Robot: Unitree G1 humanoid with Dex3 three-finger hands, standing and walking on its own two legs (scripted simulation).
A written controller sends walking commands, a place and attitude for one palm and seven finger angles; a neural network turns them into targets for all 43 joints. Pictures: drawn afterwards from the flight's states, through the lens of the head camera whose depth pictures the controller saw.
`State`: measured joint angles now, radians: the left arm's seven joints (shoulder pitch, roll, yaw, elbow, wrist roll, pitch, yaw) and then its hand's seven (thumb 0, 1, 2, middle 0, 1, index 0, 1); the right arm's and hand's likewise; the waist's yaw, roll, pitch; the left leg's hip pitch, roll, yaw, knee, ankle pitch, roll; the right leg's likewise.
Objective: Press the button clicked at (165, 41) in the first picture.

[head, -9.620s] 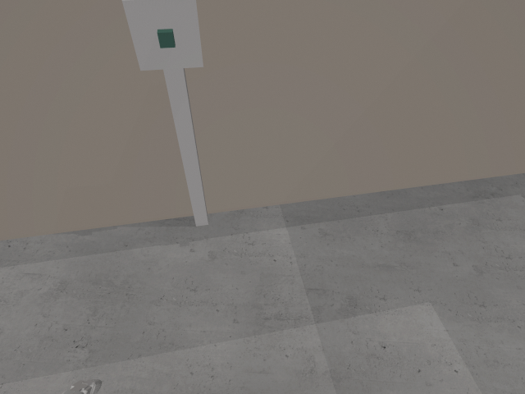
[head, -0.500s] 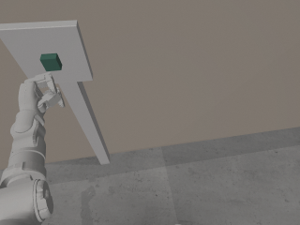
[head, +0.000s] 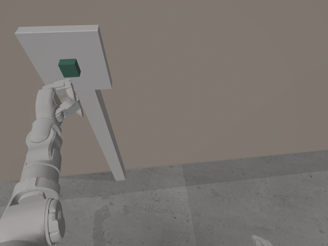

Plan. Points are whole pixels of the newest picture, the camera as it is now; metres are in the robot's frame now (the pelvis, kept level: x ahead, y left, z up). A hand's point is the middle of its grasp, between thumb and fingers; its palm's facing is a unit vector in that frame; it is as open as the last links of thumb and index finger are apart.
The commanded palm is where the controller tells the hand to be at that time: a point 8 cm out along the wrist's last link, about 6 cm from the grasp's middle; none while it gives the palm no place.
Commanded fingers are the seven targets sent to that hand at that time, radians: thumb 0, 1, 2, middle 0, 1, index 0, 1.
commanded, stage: press the button with the knuckle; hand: left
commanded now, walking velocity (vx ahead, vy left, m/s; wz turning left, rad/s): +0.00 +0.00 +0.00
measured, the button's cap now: (70, 67) +0.52 +0.25 +0.14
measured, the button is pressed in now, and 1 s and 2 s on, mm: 0 7 0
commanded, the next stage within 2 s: hold the button down briefly in 1.12 s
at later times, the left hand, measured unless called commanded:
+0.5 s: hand (78, 92) +0.46 +0.22 +0.11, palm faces +0.14 -0.99 -0.01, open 3.1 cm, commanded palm +0.43 +0.27 +0.11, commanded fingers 0.00 0.90 0.90 -1.30 -1.50 -1.30 -1.50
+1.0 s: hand (77, 86) +0.48 +0.23 +0.11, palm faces +0.13 -0.99 +0.00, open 3.5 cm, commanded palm +0.47 +0.28 +0.11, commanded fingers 0.00 0.90 0.90 -1.30 -1.50 -1.30 -1.50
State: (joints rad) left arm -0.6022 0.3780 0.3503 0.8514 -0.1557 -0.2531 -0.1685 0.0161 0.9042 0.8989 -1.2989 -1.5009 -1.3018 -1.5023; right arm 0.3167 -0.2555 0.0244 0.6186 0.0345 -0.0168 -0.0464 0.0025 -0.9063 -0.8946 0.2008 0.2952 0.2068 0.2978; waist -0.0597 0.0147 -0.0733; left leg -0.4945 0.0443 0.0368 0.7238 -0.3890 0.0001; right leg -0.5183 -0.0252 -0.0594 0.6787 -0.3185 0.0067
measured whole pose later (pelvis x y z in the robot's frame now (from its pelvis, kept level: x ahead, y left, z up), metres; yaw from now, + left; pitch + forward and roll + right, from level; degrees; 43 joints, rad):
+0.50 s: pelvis -0.01 +0.00 +0.00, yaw +0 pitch +11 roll -1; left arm -0.78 0.48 0.42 1.08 -0.12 -0.30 -0.20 0.02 0.90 0.90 -1.30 -1.50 -1.30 -1.50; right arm 0.38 -0.27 0.02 0.66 0.02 0.01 -0.05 0.00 -0.91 -0.89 0.20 0.30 0.21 0.30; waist -0.11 0.01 -0.07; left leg -0.56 0.05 0.04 0.75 -0.39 0.00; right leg -0.58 -0.02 -0.06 0.70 -0.31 0.00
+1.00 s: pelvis -0.02 +0.00 -0.01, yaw +0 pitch +14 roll -2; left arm -0.94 0.57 0.44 1.24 -0.07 -0.32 -0.21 0.04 0.88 0.90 -1.30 -1.50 -1.47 -1.50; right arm 0.40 -0.27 0.04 0.65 0.00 0.02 -0.04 0.00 -0.91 -0.89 0.20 0.30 0.21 0.30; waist -0.16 0.00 -0.08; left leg -0.67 0.05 0.02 0.80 -0.39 0.01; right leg -0.67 -0.02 -0.07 0.72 -0.30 0.01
